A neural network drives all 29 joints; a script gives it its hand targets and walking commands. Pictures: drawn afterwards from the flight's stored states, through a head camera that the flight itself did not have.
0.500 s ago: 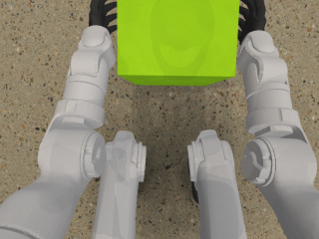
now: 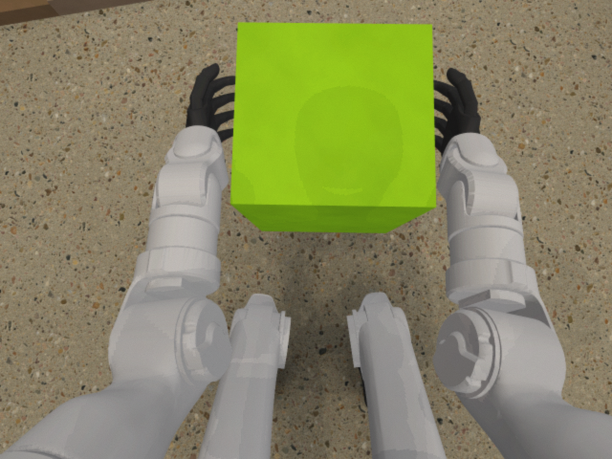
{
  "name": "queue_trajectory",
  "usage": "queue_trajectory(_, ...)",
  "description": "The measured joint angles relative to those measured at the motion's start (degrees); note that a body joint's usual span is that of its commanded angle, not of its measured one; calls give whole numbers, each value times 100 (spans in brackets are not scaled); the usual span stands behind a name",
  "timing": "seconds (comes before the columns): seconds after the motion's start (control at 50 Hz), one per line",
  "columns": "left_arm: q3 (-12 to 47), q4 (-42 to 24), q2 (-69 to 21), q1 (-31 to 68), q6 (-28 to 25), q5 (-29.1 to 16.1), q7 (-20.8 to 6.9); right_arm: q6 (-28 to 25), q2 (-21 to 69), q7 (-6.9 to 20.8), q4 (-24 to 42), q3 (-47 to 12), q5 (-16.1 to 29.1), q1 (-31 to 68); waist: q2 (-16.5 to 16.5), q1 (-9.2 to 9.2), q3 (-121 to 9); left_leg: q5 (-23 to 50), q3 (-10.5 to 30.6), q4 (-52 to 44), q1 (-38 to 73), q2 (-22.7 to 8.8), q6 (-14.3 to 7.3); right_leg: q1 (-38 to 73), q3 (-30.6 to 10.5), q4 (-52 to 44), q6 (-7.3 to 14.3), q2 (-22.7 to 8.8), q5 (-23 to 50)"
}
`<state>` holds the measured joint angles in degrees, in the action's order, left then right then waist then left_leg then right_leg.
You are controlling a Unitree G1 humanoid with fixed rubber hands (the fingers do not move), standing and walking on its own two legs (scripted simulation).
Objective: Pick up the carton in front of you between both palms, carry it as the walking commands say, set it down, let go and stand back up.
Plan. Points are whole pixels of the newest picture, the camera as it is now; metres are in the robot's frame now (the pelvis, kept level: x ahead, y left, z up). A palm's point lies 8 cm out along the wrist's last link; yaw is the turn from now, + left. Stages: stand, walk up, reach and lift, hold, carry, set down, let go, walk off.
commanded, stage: reach and lift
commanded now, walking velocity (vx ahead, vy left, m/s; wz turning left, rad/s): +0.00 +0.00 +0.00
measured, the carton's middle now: (327, 150) +0.50 -0.02 -0.13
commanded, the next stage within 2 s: none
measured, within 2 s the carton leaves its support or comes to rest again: neither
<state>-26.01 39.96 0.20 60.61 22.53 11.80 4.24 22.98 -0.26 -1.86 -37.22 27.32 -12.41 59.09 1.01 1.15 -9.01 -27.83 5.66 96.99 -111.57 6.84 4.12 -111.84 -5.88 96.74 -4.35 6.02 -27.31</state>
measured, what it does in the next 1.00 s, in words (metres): rises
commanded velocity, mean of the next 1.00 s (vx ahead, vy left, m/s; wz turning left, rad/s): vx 0.00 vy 0.00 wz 0.00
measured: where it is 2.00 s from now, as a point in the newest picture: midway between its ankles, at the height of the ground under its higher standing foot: (316, 382)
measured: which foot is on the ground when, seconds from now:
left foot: down 0.00-1.00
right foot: down 0.00-1.00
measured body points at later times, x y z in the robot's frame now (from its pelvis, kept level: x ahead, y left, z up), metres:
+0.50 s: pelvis +0.05 +0.00 +0.14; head +0.19 +0.00 +0.57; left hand +0.46 +0.14 +0.10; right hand +0.45 -0.16 +0.10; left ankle +0.11 +0.13 -0.48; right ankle +0.11 -0.13 -0.48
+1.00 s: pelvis +0.10 +0.00 +0.25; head +0.10 +0.00 +0.70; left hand +0.41 +0.15 +0.25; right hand +0.41 -0.16 +0.25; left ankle +0.11 +0.13 -0.48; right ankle +0.11 -0.13 -0.48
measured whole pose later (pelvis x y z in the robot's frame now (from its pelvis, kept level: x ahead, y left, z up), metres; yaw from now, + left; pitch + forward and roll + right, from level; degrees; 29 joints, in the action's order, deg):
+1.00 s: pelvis +0.10 +0.00 +0.25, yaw +0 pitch +6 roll +0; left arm -15.8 25.7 -8.6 15.4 26.5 12.1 2.6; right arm 26.8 8.7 -1.4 -24.3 15.8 -12.4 14.9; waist 0.2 0.5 -7.7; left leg -15.8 8.7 32.7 -23.1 3.2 1.1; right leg -23.4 -8.1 32.6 -1.2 2.8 -15.5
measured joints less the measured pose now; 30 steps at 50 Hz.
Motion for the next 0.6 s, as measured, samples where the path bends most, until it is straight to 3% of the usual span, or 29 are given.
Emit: queue_trajectory(0.6, 482, -411, -645, -2885, -399, -63, -39, -410, 630, 22, 284, -549, 48, -2784, -37, -17, -338, 351, 192, -3408, 4742, -157, -208, 4750, -136, -3413, 196, -151, 340)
